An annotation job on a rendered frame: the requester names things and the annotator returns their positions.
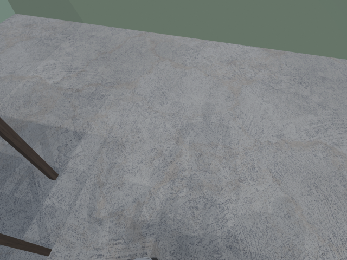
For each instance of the chair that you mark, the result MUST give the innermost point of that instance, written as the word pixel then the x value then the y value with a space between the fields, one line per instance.
pixel 23 245

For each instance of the table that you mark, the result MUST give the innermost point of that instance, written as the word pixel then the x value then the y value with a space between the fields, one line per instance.
pixel 10 136

